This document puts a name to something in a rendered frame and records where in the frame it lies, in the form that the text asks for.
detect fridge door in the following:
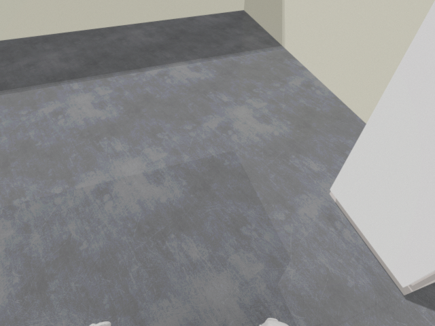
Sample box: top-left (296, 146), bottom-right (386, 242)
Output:
top-left (330, 1), bottom-right (435, 287)

